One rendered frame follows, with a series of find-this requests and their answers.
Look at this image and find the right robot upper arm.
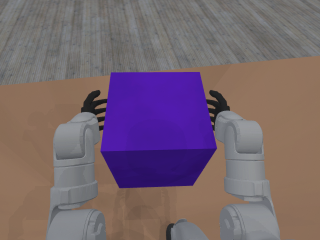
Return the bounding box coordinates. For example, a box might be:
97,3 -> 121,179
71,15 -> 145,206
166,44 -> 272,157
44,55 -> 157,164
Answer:
219,203 -> 295,240

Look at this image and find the robot left hand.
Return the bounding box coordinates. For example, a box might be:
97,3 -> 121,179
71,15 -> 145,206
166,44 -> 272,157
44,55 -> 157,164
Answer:
81,90 -> 108,131

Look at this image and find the left robot upper arm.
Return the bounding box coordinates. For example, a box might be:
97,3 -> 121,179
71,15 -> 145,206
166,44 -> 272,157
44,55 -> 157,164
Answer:
46,208 -> 107,240

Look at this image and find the right robot shin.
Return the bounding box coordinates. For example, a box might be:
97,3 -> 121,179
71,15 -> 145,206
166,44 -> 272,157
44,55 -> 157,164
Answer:
171,218 -> 188,239

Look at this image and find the carton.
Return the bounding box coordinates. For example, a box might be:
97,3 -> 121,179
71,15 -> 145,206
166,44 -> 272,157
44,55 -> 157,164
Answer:
100,72 -> 217,189

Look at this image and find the robot left forearm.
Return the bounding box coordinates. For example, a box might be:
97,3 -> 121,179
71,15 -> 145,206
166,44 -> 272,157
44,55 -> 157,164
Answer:
45,112 -> 101,240

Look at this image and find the robot right forearm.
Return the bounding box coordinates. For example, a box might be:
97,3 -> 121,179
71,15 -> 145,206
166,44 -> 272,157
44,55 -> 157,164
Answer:
214,110 -> 280,237

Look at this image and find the robot right hand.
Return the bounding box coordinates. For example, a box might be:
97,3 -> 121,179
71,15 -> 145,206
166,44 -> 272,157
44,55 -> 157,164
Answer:
206,90 -> 230,131

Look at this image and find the robot right thigh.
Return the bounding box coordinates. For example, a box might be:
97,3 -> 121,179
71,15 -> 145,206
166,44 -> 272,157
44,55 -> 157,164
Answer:
171,222 -> 209,240

